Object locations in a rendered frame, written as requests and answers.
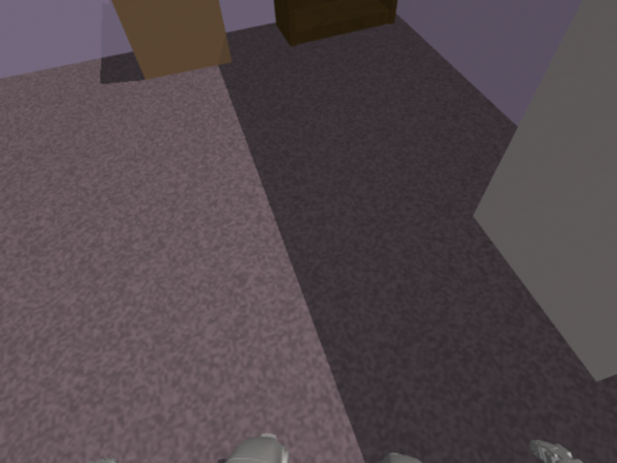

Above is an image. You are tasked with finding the bookshelf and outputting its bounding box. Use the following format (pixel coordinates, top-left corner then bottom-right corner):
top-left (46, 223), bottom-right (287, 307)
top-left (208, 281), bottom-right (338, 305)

top-left (274, 0), bottom-right (397, 46)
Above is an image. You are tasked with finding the right robot hand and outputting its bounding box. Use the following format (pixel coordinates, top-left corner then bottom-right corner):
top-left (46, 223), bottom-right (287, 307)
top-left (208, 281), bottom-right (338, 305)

top-left (529, 440), bottom-right (583, 463)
